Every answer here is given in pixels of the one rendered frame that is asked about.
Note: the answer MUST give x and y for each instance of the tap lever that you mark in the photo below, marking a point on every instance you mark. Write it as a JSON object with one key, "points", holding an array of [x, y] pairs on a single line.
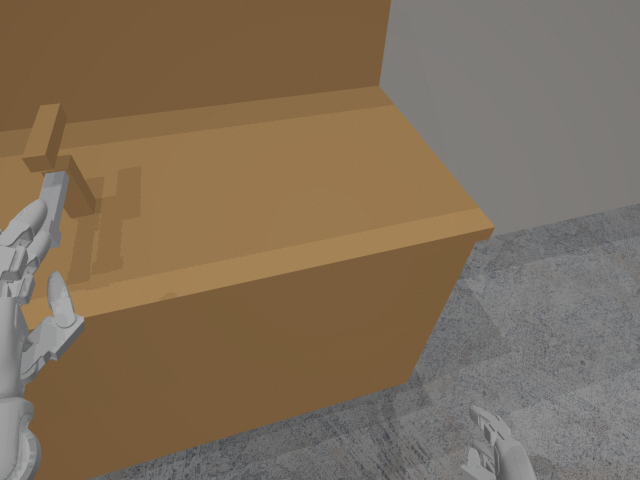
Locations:
{"points": [[53, 192]]}

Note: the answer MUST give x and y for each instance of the robot left hand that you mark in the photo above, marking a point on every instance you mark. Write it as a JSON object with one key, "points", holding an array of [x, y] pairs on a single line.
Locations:
{"points": [[21, 252]]}

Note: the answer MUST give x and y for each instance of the left robot forearm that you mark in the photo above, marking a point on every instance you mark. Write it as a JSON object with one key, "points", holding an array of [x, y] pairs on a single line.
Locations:
{"points": [[20, 450]]}

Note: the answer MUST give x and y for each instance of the counter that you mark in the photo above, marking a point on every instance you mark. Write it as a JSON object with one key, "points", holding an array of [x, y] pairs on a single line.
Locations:
{"points": [[252, 230]]}

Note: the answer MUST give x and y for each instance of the robot right hand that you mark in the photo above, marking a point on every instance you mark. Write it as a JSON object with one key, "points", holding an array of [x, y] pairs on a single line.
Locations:
{"points": [[508, 461]]}

